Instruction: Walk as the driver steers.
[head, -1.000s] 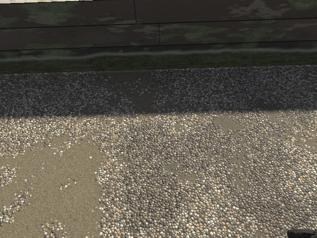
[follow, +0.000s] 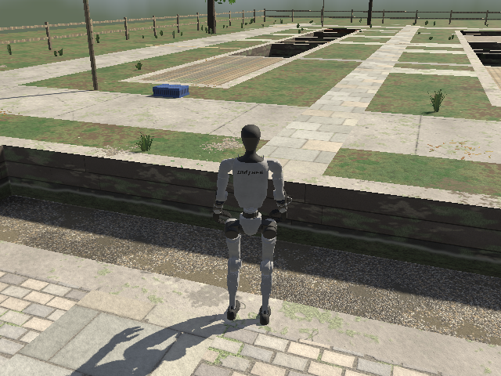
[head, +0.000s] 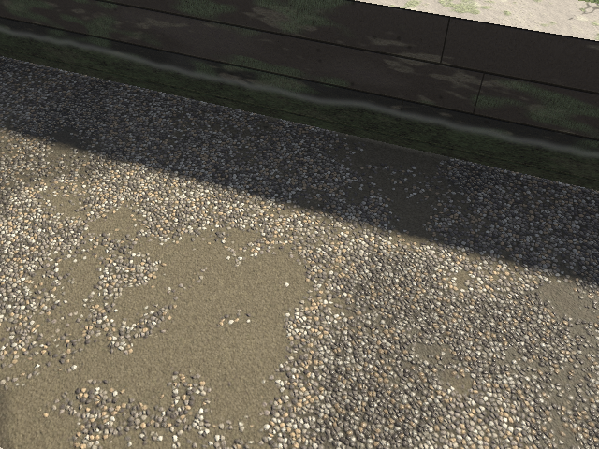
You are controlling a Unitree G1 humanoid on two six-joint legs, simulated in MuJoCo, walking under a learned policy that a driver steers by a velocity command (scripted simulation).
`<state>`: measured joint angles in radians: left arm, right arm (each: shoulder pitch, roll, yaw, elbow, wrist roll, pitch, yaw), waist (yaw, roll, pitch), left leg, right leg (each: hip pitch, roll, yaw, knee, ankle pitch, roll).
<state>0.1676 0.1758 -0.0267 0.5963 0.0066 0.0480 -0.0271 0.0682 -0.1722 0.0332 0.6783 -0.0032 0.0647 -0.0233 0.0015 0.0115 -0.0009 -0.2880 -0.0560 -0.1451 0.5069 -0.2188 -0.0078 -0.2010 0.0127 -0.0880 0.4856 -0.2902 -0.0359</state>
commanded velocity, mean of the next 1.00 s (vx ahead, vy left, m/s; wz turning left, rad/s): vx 0.27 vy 0.00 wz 0.01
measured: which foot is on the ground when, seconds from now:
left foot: down 0.00-1.00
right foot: down 0.00-1.00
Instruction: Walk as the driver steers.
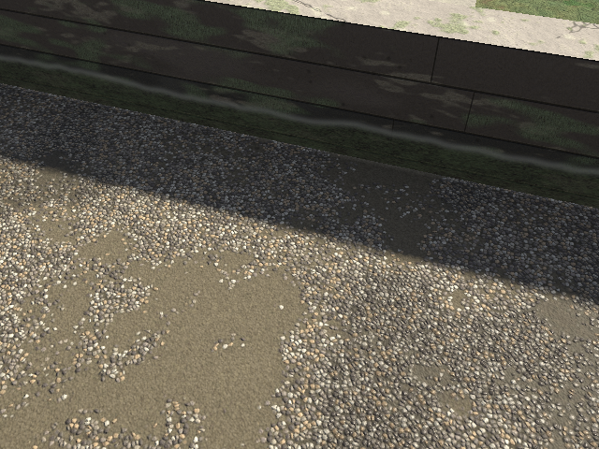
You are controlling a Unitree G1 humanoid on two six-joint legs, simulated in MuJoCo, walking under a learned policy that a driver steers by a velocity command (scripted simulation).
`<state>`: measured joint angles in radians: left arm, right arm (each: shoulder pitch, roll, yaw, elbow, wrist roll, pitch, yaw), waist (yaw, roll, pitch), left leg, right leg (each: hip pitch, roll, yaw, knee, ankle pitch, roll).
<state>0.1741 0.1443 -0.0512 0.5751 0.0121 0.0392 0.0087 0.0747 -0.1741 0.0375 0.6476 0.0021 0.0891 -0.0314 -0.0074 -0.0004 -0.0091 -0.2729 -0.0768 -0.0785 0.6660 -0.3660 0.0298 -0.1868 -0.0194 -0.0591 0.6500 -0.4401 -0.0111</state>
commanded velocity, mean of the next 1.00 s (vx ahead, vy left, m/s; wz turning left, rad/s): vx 0.29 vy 0.00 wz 0.00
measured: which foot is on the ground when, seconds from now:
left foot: down 0.00-1.00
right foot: down 0.00-1.00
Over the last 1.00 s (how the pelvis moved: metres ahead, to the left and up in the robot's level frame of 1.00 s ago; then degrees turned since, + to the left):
0.04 0.01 -0.02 -1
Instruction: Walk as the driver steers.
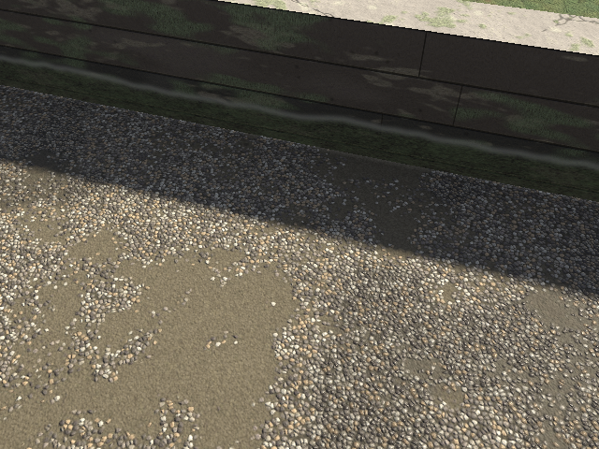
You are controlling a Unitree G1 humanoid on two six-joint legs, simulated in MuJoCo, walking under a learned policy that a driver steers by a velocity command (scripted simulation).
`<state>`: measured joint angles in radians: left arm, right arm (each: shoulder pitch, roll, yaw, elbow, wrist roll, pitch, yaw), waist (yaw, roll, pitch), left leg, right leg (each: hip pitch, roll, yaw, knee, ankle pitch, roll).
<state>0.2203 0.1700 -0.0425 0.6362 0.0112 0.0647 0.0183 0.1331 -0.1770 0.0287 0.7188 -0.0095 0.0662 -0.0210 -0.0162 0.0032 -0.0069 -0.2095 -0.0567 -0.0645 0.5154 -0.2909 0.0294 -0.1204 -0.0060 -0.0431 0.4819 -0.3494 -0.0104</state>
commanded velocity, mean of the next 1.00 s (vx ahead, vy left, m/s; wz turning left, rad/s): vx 0.47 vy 0.00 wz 0.00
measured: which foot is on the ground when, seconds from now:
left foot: down 0.00-1.00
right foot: down 0.00-1.00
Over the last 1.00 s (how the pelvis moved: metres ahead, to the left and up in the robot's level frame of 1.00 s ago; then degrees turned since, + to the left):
0.00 0.00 0.01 -1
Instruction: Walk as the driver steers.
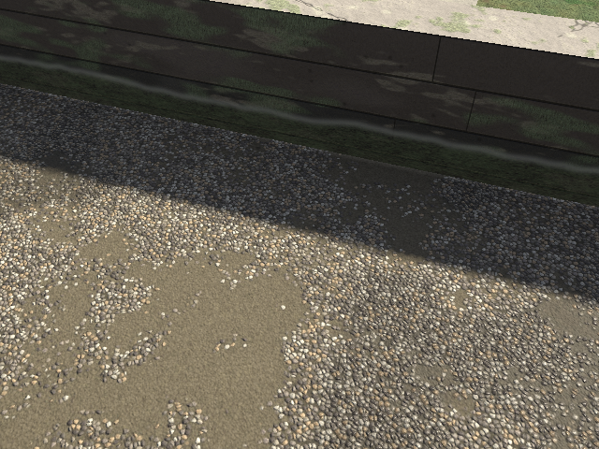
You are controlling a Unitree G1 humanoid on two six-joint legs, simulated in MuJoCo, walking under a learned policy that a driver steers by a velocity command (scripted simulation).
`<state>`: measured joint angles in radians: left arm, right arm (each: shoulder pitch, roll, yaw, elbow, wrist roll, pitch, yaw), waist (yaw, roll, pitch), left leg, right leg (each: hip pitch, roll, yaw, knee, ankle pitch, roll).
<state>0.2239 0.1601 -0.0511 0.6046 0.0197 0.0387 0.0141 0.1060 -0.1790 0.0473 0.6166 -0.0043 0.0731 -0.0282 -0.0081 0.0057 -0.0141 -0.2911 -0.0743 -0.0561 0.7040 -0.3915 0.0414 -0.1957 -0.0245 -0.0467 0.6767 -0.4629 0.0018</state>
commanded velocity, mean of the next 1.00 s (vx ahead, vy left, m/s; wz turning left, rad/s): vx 0.46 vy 0.00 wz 0.00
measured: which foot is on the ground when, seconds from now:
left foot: down 0.00-1.00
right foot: down 0.00-1.00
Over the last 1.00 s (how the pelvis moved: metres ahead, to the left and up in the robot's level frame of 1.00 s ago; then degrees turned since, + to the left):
0.00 0.01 -0.02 1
